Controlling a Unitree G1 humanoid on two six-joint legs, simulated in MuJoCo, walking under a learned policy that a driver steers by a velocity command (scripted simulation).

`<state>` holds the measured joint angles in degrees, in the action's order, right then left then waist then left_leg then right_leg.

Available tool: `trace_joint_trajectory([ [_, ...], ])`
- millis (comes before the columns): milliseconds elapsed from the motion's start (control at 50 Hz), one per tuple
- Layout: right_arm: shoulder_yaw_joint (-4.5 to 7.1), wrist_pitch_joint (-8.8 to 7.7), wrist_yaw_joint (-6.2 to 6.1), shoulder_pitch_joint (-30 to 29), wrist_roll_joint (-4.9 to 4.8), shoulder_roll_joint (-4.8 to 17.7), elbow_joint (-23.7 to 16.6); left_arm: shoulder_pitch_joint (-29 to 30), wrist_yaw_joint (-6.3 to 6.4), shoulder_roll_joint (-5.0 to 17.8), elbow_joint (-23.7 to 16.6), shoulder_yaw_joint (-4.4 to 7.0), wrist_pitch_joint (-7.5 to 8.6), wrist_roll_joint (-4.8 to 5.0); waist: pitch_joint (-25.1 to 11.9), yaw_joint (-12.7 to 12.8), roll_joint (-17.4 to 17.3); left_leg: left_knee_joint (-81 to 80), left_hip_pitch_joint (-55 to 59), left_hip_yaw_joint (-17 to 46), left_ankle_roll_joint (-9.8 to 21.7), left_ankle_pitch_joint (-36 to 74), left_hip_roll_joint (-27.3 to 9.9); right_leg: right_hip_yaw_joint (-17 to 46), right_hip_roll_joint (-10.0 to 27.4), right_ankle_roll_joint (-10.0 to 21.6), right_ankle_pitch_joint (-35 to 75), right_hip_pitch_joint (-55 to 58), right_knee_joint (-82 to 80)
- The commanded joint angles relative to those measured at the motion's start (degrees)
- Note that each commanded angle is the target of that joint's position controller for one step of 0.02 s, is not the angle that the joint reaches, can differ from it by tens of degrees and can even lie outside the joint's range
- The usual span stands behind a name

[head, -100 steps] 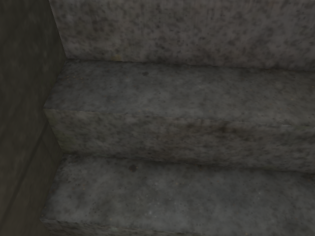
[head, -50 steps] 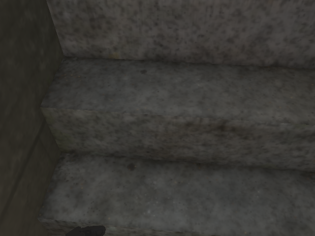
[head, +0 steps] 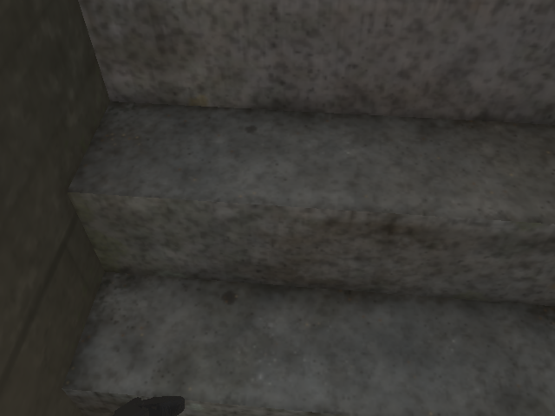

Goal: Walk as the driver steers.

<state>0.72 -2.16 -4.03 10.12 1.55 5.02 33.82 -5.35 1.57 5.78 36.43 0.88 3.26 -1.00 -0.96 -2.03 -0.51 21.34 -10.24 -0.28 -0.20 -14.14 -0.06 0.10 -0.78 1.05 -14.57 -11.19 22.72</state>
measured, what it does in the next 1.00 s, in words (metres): stands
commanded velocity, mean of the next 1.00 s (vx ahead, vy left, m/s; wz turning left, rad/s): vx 0.50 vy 0.00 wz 0.00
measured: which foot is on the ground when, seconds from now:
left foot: down 0.00-1.00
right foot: down 0.00-1.00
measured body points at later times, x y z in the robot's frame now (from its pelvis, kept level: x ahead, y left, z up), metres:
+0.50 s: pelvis +0.00 +0.00 +0.00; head +0.02 -0.01 +0.45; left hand +0.21 +0.19 -0.08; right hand +0.18 -0.20 -0.09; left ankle -0.04 +0.12 -0.74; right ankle -0.03 -0.11 -0.74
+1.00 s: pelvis +0.00 +0.00 +0.00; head +0.02 -0.01 +0.45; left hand +0.22 +0.19 -0.07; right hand +0.18 -0.20 -0.09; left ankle -0.04 +0.12 -0.74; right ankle -0.03 -0.11 -0.74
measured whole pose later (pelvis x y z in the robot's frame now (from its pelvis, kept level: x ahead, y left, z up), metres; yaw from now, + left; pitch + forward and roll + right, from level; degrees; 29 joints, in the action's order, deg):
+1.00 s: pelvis +0.00 +0.00 +0.00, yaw +0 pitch +3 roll +0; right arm 0.3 -2.1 -3.7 9.0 1.6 5.3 34.3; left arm -5.8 1.8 6.0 34.2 0.6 3.4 -1.2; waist -1.2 -2.0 -0.6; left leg 22.1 -10.7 -0.4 -0.3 -14.5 -0.2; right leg 0.1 -0.6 0.9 -14.9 -11.7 23.5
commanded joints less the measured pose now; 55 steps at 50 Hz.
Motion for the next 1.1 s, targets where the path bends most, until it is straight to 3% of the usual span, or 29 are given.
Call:
trace_joint_trajectory([
  [20,0.51,-0.97,0.03,-2.45,-0.04,2.64,-4.84,3.83,0.25,3.54,-5.86,0.80,1.15,-0.04,-6.50,0.00,0.09,-0.56,4.06,5.24,2.66,18.32,-6.73,5.55,7.38,1.11,17.56,1.29,-1.83],
  [1100,0.16,-0.95,0.19,-3.49,0.08,2.91,-4.51,3.31,0.33,3.70,-7.52,0.61,1.16,-0.14,-6.58,0.03,0.33,-0.22,3.34,5.06,2.28,17.04,-6.73,5.73,7.52,1.16,17.80,1.15,-1.29],
])
Velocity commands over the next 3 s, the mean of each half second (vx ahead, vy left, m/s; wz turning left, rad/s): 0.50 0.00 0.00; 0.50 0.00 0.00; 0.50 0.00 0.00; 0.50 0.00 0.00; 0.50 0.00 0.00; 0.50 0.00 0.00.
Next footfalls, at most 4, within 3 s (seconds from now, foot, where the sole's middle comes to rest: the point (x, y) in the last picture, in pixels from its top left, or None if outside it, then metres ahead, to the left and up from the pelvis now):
none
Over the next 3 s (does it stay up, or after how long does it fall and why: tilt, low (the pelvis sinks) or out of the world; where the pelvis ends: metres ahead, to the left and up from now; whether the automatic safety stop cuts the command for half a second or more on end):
stays up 0.00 0.00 0.00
